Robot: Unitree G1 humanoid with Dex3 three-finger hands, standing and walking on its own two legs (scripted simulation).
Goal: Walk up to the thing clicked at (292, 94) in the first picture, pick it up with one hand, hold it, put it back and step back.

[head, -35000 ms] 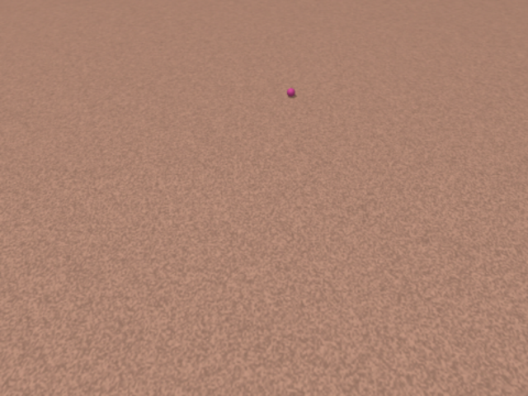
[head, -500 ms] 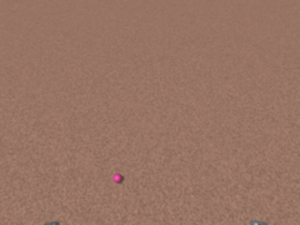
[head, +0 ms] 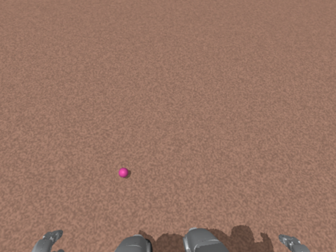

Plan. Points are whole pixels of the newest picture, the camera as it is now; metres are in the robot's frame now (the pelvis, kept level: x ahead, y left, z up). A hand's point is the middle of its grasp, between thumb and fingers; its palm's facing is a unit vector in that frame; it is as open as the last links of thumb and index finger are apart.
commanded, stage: step back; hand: left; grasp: from above
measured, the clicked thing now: (123, 172) +0.51 +0.24 -0.74
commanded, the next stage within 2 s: none
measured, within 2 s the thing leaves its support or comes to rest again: neither
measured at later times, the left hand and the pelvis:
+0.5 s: hand out of the picture +0.01 +0.26 -0.15, palm faces +0.04 -0.92 -0.39, open 7.4 cm; pelvis -0.13 -0.01 -0.01, yaw +2 degrees
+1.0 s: hand out of the picture -0.20 +0.20 -0.13, palm faces -0.01 -0.90 -0.43, open 7.4 cm; pelvis -0.27 -0.06 +0.00, yaw -1 degrees
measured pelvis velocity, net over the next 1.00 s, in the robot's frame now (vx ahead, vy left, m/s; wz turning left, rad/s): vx -0.27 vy -0.06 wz -0.01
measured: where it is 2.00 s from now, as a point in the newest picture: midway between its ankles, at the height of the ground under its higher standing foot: outside the picture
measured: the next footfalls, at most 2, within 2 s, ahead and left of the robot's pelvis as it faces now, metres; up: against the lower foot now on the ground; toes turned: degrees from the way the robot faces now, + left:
right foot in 0.10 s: +0.01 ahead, -0.14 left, +0.00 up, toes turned +3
left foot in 0.46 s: -0.10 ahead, +0.11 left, +0.00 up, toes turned +0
